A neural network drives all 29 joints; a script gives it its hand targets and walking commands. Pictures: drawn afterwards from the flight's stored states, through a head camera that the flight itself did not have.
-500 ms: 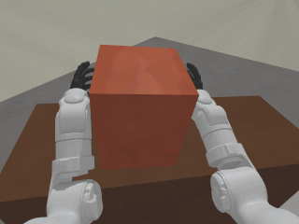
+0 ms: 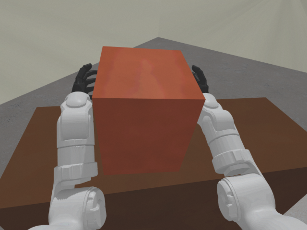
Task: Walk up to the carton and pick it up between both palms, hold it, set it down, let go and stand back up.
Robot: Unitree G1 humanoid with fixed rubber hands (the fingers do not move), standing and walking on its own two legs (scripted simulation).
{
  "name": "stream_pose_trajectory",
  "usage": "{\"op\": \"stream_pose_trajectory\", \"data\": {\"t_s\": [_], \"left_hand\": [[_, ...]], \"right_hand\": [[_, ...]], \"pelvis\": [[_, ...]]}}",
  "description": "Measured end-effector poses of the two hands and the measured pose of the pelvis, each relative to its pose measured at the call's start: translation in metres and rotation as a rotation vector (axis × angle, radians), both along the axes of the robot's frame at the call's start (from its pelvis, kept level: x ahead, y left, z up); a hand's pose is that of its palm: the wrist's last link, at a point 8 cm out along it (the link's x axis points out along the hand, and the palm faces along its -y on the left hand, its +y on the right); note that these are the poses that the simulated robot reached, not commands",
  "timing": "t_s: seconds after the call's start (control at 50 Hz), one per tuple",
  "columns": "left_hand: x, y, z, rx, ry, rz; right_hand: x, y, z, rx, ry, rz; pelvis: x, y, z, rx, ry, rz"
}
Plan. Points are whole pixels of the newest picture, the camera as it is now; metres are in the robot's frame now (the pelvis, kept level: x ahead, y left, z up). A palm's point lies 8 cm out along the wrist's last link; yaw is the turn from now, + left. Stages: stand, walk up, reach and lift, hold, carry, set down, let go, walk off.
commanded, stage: hold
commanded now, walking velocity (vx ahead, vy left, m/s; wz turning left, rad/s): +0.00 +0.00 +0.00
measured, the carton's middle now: (142, 112) +0.36 +0.01 +0.19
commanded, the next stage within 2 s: none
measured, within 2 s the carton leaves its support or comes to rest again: neither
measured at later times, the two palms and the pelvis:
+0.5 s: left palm (81, 95) +0.36 +0.15 +0.24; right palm (200, 95) +0.37 -0.14 +0.23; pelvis +0.00 +0.00 +0.00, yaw +0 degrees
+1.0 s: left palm (81, 95) +0.36 +0.15 +0.24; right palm (199, 95) +0.37 -0.14 +0.23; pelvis +0.00 +0.00 +0.00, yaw +0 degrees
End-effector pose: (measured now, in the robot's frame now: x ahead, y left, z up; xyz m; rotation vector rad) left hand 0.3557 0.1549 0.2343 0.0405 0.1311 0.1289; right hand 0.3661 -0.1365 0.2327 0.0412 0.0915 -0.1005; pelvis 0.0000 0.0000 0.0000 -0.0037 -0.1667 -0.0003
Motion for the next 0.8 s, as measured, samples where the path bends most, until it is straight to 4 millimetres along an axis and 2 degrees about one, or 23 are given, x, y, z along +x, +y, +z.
{"op": "stream_pose_trajectory", "data": {"t_s": [0.8], "left_hand": [[0.0004,0.0002,0.0003,-0.002,0.004,0.003]], "right_hand": [[0.0008,0.0003,0.0008,-0.005,0.007,0.002]], "pelvis": [[-0.0025,-0.0016,0.0001,0.000,0.008,0.002]]}}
